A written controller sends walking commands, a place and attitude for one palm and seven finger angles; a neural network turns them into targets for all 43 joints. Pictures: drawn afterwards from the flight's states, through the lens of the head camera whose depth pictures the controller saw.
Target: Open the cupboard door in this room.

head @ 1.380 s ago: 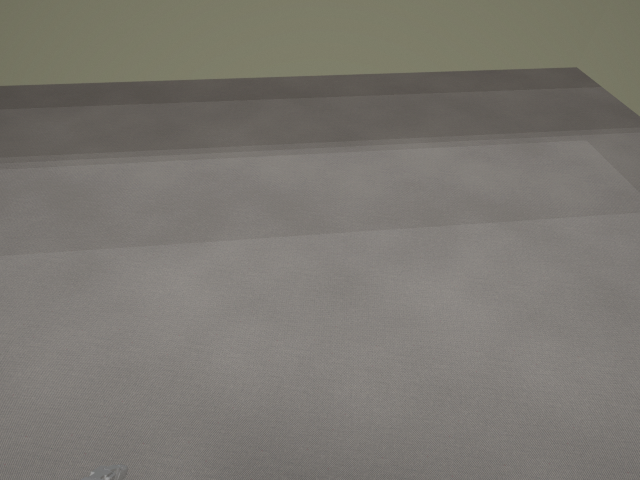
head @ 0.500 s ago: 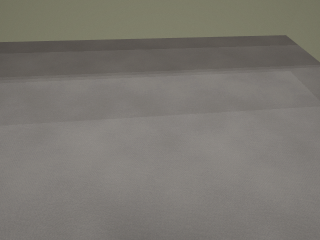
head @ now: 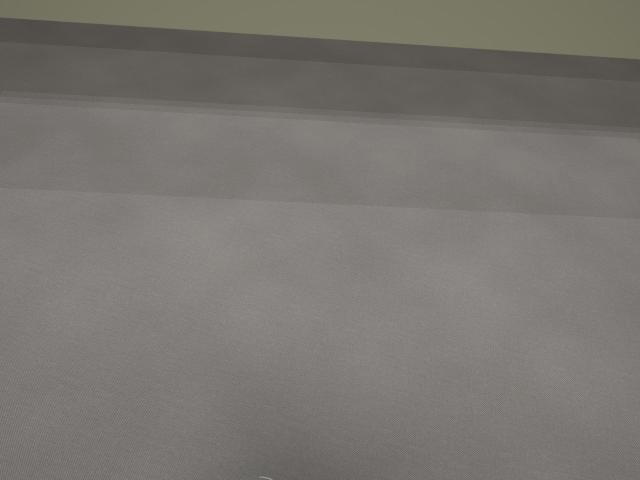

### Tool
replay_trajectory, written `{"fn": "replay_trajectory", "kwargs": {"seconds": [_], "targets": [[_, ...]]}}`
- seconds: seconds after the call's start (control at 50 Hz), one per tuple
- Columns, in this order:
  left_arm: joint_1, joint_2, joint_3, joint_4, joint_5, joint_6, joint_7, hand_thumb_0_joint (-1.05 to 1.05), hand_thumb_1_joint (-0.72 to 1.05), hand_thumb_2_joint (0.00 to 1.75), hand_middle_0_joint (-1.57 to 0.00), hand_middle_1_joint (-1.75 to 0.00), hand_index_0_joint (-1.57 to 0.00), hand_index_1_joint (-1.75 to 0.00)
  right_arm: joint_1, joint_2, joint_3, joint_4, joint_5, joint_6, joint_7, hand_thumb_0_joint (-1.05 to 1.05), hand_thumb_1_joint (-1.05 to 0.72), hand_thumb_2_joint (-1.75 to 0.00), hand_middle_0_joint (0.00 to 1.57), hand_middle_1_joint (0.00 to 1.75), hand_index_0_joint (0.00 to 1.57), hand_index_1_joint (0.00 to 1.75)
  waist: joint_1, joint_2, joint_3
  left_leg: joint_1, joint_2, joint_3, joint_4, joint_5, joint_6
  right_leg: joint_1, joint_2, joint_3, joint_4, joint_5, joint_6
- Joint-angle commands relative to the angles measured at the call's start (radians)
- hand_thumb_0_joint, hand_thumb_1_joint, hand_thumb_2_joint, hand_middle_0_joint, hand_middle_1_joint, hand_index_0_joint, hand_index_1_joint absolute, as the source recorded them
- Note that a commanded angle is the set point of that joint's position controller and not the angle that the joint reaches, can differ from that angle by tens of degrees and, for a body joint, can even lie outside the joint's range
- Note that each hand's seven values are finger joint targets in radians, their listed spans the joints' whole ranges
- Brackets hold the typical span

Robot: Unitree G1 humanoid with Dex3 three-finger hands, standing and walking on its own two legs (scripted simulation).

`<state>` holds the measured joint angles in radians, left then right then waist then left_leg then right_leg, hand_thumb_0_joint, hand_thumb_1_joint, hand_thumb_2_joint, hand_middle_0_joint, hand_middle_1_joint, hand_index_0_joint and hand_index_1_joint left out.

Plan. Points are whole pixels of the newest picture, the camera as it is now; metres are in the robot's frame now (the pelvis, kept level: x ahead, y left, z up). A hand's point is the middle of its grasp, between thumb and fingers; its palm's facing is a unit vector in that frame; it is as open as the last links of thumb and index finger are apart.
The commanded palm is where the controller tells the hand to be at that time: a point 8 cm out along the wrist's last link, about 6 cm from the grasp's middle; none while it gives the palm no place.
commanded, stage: turn or walk to find it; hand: left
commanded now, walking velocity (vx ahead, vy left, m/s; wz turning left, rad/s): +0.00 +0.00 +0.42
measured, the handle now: out of the picture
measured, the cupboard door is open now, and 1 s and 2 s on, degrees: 0 0 0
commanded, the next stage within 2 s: none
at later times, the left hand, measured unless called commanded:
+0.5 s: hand out of the picture -0.05 +0.18 -0.15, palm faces +0.28 -0.92 -0.26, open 7.3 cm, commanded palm none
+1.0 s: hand out of the picture -0.08 +0.18 -0.15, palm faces +0.49 -0.82 -0.28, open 7.3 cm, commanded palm none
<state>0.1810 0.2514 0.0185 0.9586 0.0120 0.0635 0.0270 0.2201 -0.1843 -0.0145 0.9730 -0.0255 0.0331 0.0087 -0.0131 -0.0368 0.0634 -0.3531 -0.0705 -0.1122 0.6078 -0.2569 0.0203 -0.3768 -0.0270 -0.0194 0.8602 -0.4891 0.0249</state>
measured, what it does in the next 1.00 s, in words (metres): steps on the spot, turning left: right foot, then left foot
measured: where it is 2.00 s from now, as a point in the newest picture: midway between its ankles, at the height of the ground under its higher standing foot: outside the picture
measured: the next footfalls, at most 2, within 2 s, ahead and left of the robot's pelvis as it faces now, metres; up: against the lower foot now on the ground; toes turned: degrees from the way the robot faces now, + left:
right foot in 0.20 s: +0.01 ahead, -0.14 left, +0.00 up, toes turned +7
left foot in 0.56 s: -0.06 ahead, +0.11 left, +0.00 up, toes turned +22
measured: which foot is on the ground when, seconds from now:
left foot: down 0.00-0.20, up 0.22-0.54, down 0.56-0.92, up 0.94-1.00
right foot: up 0.00-0.18, down 0.20-0.58, up 0.60-0.90, down 0.92-1.00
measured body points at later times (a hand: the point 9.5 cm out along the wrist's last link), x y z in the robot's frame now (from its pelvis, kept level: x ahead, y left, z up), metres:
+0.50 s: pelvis -0.03 -0.03 +0.01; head +0.00 -0.02 +0.46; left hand -0.06 +0.23 -0.13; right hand +0.11 -0.28 -0.13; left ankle -0.09 +0.10 -0.69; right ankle -0.03 -0.15 -0.73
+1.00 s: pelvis -0.05 -0.04 +0.00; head -0.02 -0.04 +0.45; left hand -0.10 +0.22 -0.13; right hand +0.14 -0.22 -0.15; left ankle -0.11 +0.08 -0.69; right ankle +0.01 -0.13 -0.73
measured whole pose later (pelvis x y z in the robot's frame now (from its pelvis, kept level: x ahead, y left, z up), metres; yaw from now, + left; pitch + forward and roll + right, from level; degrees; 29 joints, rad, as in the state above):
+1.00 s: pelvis -0.05 -0.04 +0.00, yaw +29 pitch -1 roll +0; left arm 0.23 0.19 0.03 0.89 0.02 0.01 0.02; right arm 0.18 -0.23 -0.07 0.95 -0.02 0.07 0.01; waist 0.01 0.04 0.06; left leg -0.41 -0.03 -0.07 0.91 -0.44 -0.01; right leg -0.28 -0.06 -0.10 0.62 -0.32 -0.01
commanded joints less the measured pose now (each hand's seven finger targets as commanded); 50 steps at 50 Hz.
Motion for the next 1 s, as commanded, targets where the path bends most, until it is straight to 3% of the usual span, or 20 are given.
{"fn": "replay_trajectory", "kwargs": {"seconds": [0.0,0.12,0.14,0.16,0.18,0.22,0.28,0.38,0.48,0.52,0.54,0.56,0.58,0.66,0.8,0.86,0.88,0.9,0.92,0.98], "targets": [[-0.007,0.076,0.036,-0.106,-0.004,-0.044,0.006,0.0,0.9,0.9,-0.2,-0.3,-0.2,-0.3,0.036,-0.247,-0.075,-0.074,0.0,-0.019,-0.036,0.0,-0.9,-0.9,0.2,0.3,0.2,0.3,-0.008,0.196,-0.141,0.18,0.267,-0.362,-0.219,0.441,0.191,-0.067,0.01,0.043,0.056,-0.048,0.013],[0.093,0.065,0.046,-0.095,-0.012,-0.047,0.009,0.0,0.9,0.9,-0.2,-0.3,-0.2,-0.3,0.028,-0.225,-0.093,-0.09,0.006,-0.001,-0.025,0.0,-0.9,-0.9,0.2,0.3,0.2,0.3,0.02,0.196,-0.17,0.08,0.173,-0.332,-0.183,0.288,0.107,0.206,0.049,0.012,-0.359,0.155,0.012],[0.134,0.097,0.056,-0.087,-0.007,-0.051,0.012,0.0,0.9,0.9,-0.2,-0.3,-0.2,-0.3,0.011,-0.199,-0.09,-0.102,0.013,0.002,-0.02,0.0,-0.9,-0.9,0.2,0.3,0.2,0.3,0.04,0.128,-0.157,-0.061,0.129,-0.281,-0.135,0.134,0.058,0.349,-0.006,0.045,-0.477,0.22,-0.003],[0.15,0.176,0.075,-0.09,0.01,-0.057,0.018,0.0,0.9,0.9,-0.2,-0.3,-0.2,-0.3,0.01,-0.141,-0.084,-0.124,0.018,0.004,-0.015,0.0,-0.9,-0.9,0.2,0.3,0.2,0.3,0.049,-0.117,-0.118,-0.263,0.015,-0.108,0.079,-0.121,-0.015,0.426,-0.244,0.291,-0.595,0.098,-0.08],[0.101,0.22,0.074,-0.117,0.013,-0.054,0.018,0.0,0.9,0.9,-0.2,-0.3,-0.2,-0.3,-0.02,-0.138,-0.09,-0.144,0.006,0.003,-0.016,0.0,-0.9,-0.9,0.2,0.3,0.2,0.3,0.054,-0.226,-0.04,-0.316,-0.025,0.018,0.308,-0.262,-0.051,0.273,-0.433,0.432,-0.646,0.159,-0.172],[0.021,0.17,0.069,-0.13,0.011,-0.062,0.022,0.0,0.9,0.9,-0.2,-0.3,-0.2,-0.3,-0.038,-0.156,-0.099,-0.118,0.004,0.02,-0.004,0.0,-0.9,-0.9,0.2,0.3,0.2,0.3,0.015,-0.142,0.008,-0.227,0.052,0.002,0.531,-0.205,-0.041,0.084,-0.36,0.332,-0.625,0.214,-0.191],[-0.012,0.126,0.052,-0.134,0.015,-0.071,0.013,0.0,0.9,0.9,-0.2,-0.3,-0.2,-0.3,0.019,-0.131,-0.089,-0.077,0.006,0.023,0.008,0.0,-0.9,-0.9,0.2,0.3,0.2,0.3,-0.022,-0.122,0.021,-0.204,0.07,0.077,0.589,-0.097,-0.066,0.102,-0.254,0.108,-0.556,0.371,-0.156],[0.13,0.162,0.06,-0.084,0.02,-0.069,0.012,0.0,0.9,0.9,-0.2,-0.3,-0.2,-0.3,-0.093,-0.114,-0.068,-0.099,0.012,0.019,0.007,0.0,-0.9,-0.9,0.2,0.3,0.2,0.3,0.047,-0.137,-0.007,-0.154,0.081,0.145,0.344,-0.171,-0.078,0.235,-0.285,0.064,-0.488,0.631,-0.174],[0.144,0.196,0.074,-0.064,0.022,-0.061,0.012,0.0,0.9,0.9,-0.2,-0.3,-0.2,-0.3,-0.078,-0.117,-0.056,-0.092,0.019,0.0,0.003,0.0,-0.9,-0.9,0.2,0.3,0.2,0.3,0.041,-0.169,-0.085,0.009,0.064,0.206,0.024,-0.13,-0.057,0.29,-0.29,0.012,-0.363,0.812,-0.138],[0.122,0.175,0.071,-0.07,0.008,-0.054,0.008,0.0,0.9,0.9,-0.2,-0.3,-0.2,-0.3,0.004,-0.168,-0.065,-0.071,0.014,-0.013,0.002,0.0,-0.9,-0.9,0.2,0.3,0.2,0.3,-0.01,-0.071,-0.135,0.236,0.104,0.17,-0.204,0.13,-0.032,0.173,-0.245,-0.07,-0.198,0.686,-0.055],[0.141,0.118,0.064,-0.097,0.002,-0.047,0.002,0.0,0.9,0.9,-0.2,-0.3,-0.2,-0.3,0.032,-0.268,-0.087,-0.074,0.004,-0.022,-0.001,0.0,-0.9,-0.9,0.2,0.3,0.2,0.3,-0.018,0.196,-0.177,0.415,0.336,-0.108,-0.23,0.443,0.063,-0.066,-0.134,-0.135,-0.005,0.292,0.017],[0.102,0.075,0.045,-0.128,0.01,-0.044,0.001,0.0,0.9,0.9,-0.2,-0.3,-0.2,-0.3,0.075,-0.316,-0.097,-0.065,0.013,-0.016,-0.004,0.0,-0.9,-0.9,0.2,0.3,0.2,0.3,-0.035,0.298,-0.161,0.394,0.475,-0.216,-0.231,0.731,0.179,-0.164,-0.075,-0.097,0.152,-0.167,0.039],[0.037,0.08,0.044,-0.13,0.007,-0.031,0.007,0.0,0.9,0.9,-0.2,-0.3,-0.2,-0.3,0.101,-0.299,-0.098,-0.044,0.011,-0.022,-0.019,0.0,-0.9,-0.9,0.2,0.3,0.2,0.3,-0.061,0.263,-0.163,0.354,0.452,-0.215,-0.227,0.718,0.201,-0.18,-0.075,-0.02,0.234,-0.146,0.041],[0.052,0.072,0.054,-0.088,0.003,-0.03,-0.011,0.0,0.9,0.9,-0.2,-0.3,-0.2,-0.3,-0.053,-0.225,-0.073,-0.083,0.005,-0.024,-0.03,0.0,-0.9,-0.9,0.2,0.3,0.2,0.3,0.002,0.203,-0.083,0.217,0.312,-0.067,-0.227,0.519,0.149,-0.13,-0.075,-0.011,0.21,0.014,0.046],[0.068,0.048,0.053,-0.102,-0.001,-0.033,-0.011,0.0,0.9,0.9,-0.2,-0.3,-0.2,-0.3,-0.058,-0.235,-0.085,-0.098,-0.001,-0.012,-0.022,0.0,-0.9,-0.9,0.2,0.3,0.2,0.3,0.0,0.205,-0.064,0.134,0.288,-0.14,-0.24,0.357,0.148,0.015,-0.02,-0.042,-0.071,0.048,0.041],[0.16,0.053,0.058,-0.087,-0.001,-0.049,-0.006,0.0,0.9,0.9,-0.2,-0.3,-0.2,-0.3,-0.088,-0.225,-0.089,-0.116,0.005,-0.007,-0.018,0.0,-0.9,-0.9,0.2,0.3,0.2,0.3,0.048,0.165,-0.09,0.042,0.242,-0.131,-0.138,0.289,0.102,0.196,-0.007,-0.056,-0.324,0.225,0.039],[0.184,0.088,0.065,-0.086,0.006,-0.061,-0.001,0.0,0.9,0.9,-0.2,-0.3,-0.2,-0.3,-0.071,-0.187,-0.087,-0.12,0.012,-0.008,-0.013,0.0,-0.9,-0.9,0.2,0.3,0.2,0.3,0.058,0.05,-0.097,-0.042,0.179,-0.095,-0.035,0.169,0.053,0.299,-0.068,0.006,-0.461,0.292,0.027],[0.187,0.187,0.084,-0.093,0.024,-0.074,0.009,0.0,0.9,0.9,-0.2,-0.3,-0.2,-0.3,-0.04,-0.115,-0.076,-0.138,0.02,-0.008,-0.007,0.0,-0.9,-0.9,0.2,0.3,0.2,0.3,0.052,-0.238,-0.102,-0.217,0.032,0.062,0.197,-0.12,-0.026,0.383,-0.329,0.302,-0.557,0.373,-0.066],[0.187,0.221,0.081,-0.111,0.015,-0.068,0.006,0.0,0.9,0.9,-0.2,-0.3,-0.2,-0.3,-0.069,-0.133,-0.084,-0.153,0.01,-0.001,-0.009,0.0,-0.9,-0.9,0.2,0.3,0.2,0.3,0.072,-0.235,-0.093,-0.21,0.028,0.05,0.392,-0.328,-0.034,0.259,-0.45,0.353,-0.579,0.407,-0.16],[0.046,0.136,0.067,-0.134,0.014,-0.072,0.009,0.0,0.9,0.9,-0.2,-0.3,-0.2,-0.3,-0.057,-0.146,-0.092,-0.102,0.003,0.017,0.007,0.0,-0.9,-0.9,0.2,0.3,0.2,0.3,0.011,-0.142,-0.008,-0.206,0.084,0.036,0.62,-0.167,-0.046,0.119,-0.322,0.199,-0.59,0.289,-0.153]]}}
